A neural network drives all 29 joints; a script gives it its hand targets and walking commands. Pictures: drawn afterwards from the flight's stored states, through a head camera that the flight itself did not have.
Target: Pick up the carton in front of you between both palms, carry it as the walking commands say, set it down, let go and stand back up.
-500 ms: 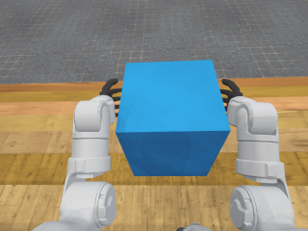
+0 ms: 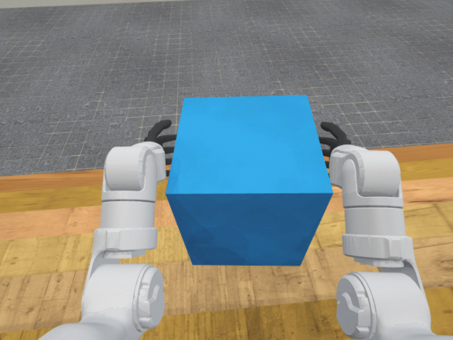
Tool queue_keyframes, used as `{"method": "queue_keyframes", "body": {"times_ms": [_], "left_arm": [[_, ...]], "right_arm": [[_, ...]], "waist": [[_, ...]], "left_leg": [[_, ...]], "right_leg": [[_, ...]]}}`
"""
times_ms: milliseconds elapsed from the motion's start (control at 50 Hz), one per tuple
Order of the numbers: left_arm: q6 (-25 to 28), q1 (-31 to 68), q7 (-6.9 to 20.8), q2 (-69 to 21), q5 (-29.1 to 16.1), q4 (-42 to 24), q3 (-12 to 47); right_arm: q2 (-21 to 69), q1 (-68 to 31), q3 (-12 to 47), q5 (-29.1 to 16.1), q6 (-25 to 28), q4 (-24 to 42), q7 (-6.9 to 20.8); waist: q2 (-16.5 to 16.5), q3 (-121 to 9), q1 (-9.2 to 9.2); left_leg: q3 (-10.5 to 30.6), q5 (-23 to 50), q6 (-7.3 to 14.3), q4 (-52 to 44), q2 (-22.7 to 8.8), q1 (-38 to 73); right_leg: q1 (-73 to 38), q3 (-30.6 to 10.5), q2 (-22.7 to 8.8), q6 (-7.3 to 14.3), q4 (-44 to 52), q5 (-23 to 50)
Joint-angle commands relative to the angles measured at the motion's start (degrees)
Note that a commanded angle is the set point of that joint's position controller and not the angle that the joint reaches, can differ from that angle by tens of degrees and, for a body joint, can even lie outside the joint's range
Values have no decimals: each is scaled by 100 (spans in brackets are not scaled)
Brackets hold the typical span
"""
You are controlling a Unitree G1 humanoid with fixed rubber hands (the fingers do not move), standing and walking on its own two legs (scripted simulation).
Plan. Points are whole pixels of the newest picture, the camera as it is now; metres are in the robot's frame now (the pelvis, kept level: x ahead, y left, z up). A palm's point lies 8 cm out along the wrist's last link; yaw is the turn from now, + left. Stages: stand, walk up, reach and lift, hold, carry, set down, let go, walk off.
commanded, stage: carry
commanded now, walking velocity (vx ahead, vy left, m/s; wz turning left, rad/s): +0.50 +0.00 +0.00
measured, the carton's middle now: (245, 186) +0.37 -0.02 +0.08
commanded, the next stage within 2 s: none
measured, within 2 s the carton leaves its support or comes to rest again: neither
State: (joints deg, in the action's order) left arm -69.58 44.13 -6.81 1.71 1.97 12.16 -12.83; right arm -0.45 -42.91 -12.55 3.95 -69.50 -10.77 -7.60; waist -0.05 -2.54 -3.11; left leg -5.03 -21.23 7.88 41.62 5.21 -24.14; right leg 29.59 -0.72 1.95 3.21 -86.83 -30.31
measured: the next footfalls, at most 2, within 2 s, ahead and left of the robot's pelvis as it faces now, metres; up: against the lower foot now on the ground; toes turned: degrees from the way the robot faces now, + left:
right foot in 0.30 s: +0.37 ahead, -0.07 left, -0.12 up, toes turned +12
left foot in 0.70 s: +0.65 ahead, +0.12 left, -0.23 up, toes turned +19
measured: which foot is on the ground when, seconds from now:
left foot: down 0.00-0.30, up 0.32-0.68, down 0.70-1.00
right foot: up 0.00-0.28, down 0.30-0.70, up 0.72-1.00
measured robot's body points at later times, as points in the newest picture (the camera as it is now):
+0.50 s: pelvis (239, 244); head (231, 36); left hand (144, 140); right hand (241, 116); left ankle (200, 319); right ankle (251, 329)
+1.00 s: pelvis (200, 173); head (181, 42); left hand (143, 103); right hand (214, 91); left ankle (208, 273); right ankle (225, 226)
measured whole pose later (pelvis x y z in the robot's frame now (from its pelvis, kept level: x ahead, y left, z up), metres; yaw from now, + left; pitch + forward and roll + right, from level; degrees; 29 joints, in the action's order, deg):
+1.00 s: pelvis +0.71 +0.10 -0.27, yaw +18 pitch +4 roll +1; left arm -67.1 35.1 -7.3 -1.0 2.6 4.2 -14.8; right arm 0.0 -36.5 -8.2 -0.4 -64.3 -8.9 -9.9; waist -1.0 1.6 -4.9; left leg -5.4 -38.3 8.0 56.0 6.8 -21.9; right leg 41.6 -2.1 -1.5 2.9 -46.2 7.0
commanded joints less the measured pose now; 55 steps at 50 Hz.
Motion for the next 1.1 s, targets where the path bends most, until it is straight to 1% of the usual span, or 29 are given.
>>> {"method": "queue_keyframes", "body": {"times_ms": [0, 80, 100, 180, 220, 240, 260, 280, 300, 360, 400, 440, 480, 520, 580, 620, 640, 660, 680, 700, 720, 760, 800, 860, 900, 1000, 1040, 1060, 1080], "left_arm": [[4, 3708, 1104, -6011, -1883, -410, 2953], [232, 3595, 1056, -6397, -1741, -619, 2977], [295, 3554, 1043, -6412, -1702, -699, 2994], [539, 3152, 963, -6393, -1461, -860, 3119], [633, 2839, 931, -6224, -1332, -966, 3209], [664, 2897, 929, -6102, -1319, -1125, 3333], [680, 2791, 947, -6007, -1329, -1209, 3452], [660, 2760, 1003, -5881, -1410, -1238, 3509], [647, 2663, 1023, -5709, -1470, -977, 3526], [761, 2525, 1096, -5986, -1883, -986, 3778], [738, 3290, 1169, -6529, -2453, -1513, 4259], [797, 3709, 1244, -6818, -2862, -1807, 4517], [878, 3779, 1310, -6900, -3106, -1903, 4623], [949, 3591, 1368, -6877, -3217, -1919, 4632], [1005, 3381, 1421, -6684, -3263, -1878, 4632], [971, 3069, 1438, -6448, -3147, -1550, 4548], [947, 2901, 1440, -6355, -3079, -1328, 4477], [908, 2760, 1432, -6250, -2980, -1209, 4422], [822, 2865, 1421, -6091, -2872, -1115, 4288], [682, 2904, 1383, -5937, -2729, -896, 4106], [537, 2785, 1301, -5677, -2566, -839, 3853], [385, 3039, 1180, -5457, -2299, -953, 3618], [354, 3110, 1116, -5549, -2077, -1130, 3327], [420, 3164, 1143, -5888, -1952, -1121, 3332], [482, 3197, 1156, -6054, -1950, -1143, 3403], [574, 2975, 1072, -6144, -1931, -1263, 3736], [567, 2869, 1054, -6008, -1900, -1266, 3798], [569, 2666, 1067, -5901, -1850, -1095, 3779], [564, 2381, 1117, -5838, -1845, -948, 3754]], "right_arm": [[6393, -4512, 3409, -2965, 75, 464, 1554], [7066, -4936, 3725, -3340, 311, 866, 1580], [7114, -4904, 3732, -3386, 374, 957, 1569], [7135, -4363, 3856, -3345, 649, 1106, 1576], [7109, -4164, 4062, -3405, 754, 1166, 1578], [7076, -3935, 4163, -3366, 798, 1145, 1575], [7015, -3898, 4201, -3312, 819, 1214, 1565], [6874, -3823, 4191, -3186, 822, 1161, 1546], [6642, -3572, 3977, -3015, 717, 898, 1501], [6280, -3115, 3724, -2668, 581, 802, 1410], [6300, -3137, 3755, -2443, 646, 843, 1330], [6118, -2920, 3572, -2157, 728, 1041, 1208], [5961, -2821, 3477, -1902, 811, 1191, 1089], [5761, -2726, 3462, -1680, 886, 1369, 995], [5433, -2690, 3553, -1527, 906, 1598, 884], [5148, -2602, 3597, -1465, 830, 1564, 871], [5027, -2530, 3572, -1436, 777, 1485, 877], [4892, -2339, 3550, -1448, 710, 1344, 903], [4834, -2209, 3496, -1496, 645, 1184, 942], [4780, -2161, 3413, -1585, 559, 877, 989], [4742, -2133, 3481, -1690, 508, 481, 1027], [5325, -2918, 3745, -2298, 453, 837, 1146], [5982, -3746, 4099, -2893, 463, 1227, 1216], [6530, -4264, 4283, -3227, 554, 1418, 1278], [6754, -4359, 4291, -3302, 622, 1506, 1298], [6613, -3672, 4156, -3087, 761, 1346, 1304], [6536, -3148, 4100, -2929, 786, 998, 1323], [6482, -3043, 4047, -2839, 783, 862, 1337], [6304, -3172, 3981, -2709, 784, 808, 1346]], "waist": [[15, -2001, 55], [330, -2165, -43], [121, -2170, -244], [250, -2114, -605], [750, -2604, -77], [681, -2835, 421], [83, -2860, 996], [-594, -2197, 1064], [-1206, -2909, 500], [-753, -3183, 1065], [67, -2512, 846], [-5, -2516, 908], [-648, -2630, 844], [-376, -2721, 1063], [-344, -2092, 1194], [-777, -1827, 937], [-902, -2259, 374], [-597, -2392, -193], [459, -1966, -654], [1272, -1983, -419], [1176, -2750, -261], [180, -2442, -74], [-279, -2573, 152], [-30, -2547, 115], [-235, -2236, -54], [586, -2137, -274], [798, -2554, 394], [114, -2498, 994], [-670, -2031, 1412]], "left_leg": [[3366, 2913, 921, -789, -2208, 2391], [2587, 4182, 620, -471, -1609, 1897], [2143, 3594, 415, 103, -1044, 2315], [1533, 2918, 321, 603, -397, 1714], [1024, 2571, 200, 1744, -396, 922], [877, 3139, 71, 2567, -505, 607], [768, 3015, -140, 3537, -549, -276], [557, -726, -326, 4980, 30, -1139], [956, -1735, -473, 5833, 37, -2353], [1518, -562, -539, 4506, -407, -2972], [1195, -92, -583, 3525, -378, -3003], [852, 116, -644, 2324, -393, -2602], [586, 942, -519, 2481, -395, -2490], [613, 2621, -460, 1215, -340, -2848], [-157, 4293, -484, -1006, 7, -424], [-231, 4578, -287, -1220, -51, 621], [-444, 4954, -87, -577, -9, 1631], [-55, 4656, 144, -1019, -269, 2393], [333, 4450, 486, -1779, -524, 3048], [1192, 6400, 670, -419, -1248, 4481], [2972, 6258, 1573, 49, -2298, 5570], [3053, 4306, 1149, -154, -1850, 3929], [3751, 3113, 1444, -613, -2232, 2352], [2971, 3652, 847, -365, -1985, 1661], [1893, 2540, 295, 136, -1186, 1274], [662, 2306, -69, 1123, -659, 1096], [368, 3934, -350, 2478, -1008, 1123], [145, 4546, -605, 3699, -1011, 331], [-168, 1094, -739, 5853, -490, -807]], "right_leg": [[2063, -479, -402, -153, 1146, 706], [1334, 3, -320, -147, 2143, 2056], [1656, -26, -287, -101, 3162, 3150], [-101, 543, 247, -171, 5490, 4819], [-2005, 769, 294, -56, 5323, 6098], [-2827, 513, 73, 35, 5603, 5860], [-4086, 268, -232, 92, 5885, 5467], [-4265, -244, -917, 285, 6121, 5915], [-5688, -1785, -2238, 821, 4603, 8076], [-4653, -3688, -2137, 1527, 5027, 3837], [-4015, -2536, -1638, 968, 4700, 5407], [-3606, -2359, -1581, 846, 5070, 5317], [-3772, -1847, -1510, 604, 4725, 6370], [-4231, -1165, -946, 331, 3973, 5290], [-2258, -126, -416, 285, 3829, 3165], [-1638, 116, -542, 249, 3521, 2832], [-1395, 404, -794, 67, 2518, 3963], [-1018, 602, -915, -134, 1295, 4288], [47, 816, -516, -348, -490, 1971], [1844, 523, 20, -440, -1481, -995], [2905, -209, -149, -640, -1423, -934], [2738, -424, -580, -366, 180, 109], [1885, -579, -596, -391, 1211, 307], [1529, -320, -598, -250, 1265, 1537], [1314, -54, -338, -28, 2911, 3425], [-592, 968, 353, 86, 5147, 5133], [-1636, 959, 306, 381, 5055, 4744], [-2722, 882, 268, 514, 5620, 4496], [-3266, 180, -333, 868, 6230, 4989]]}}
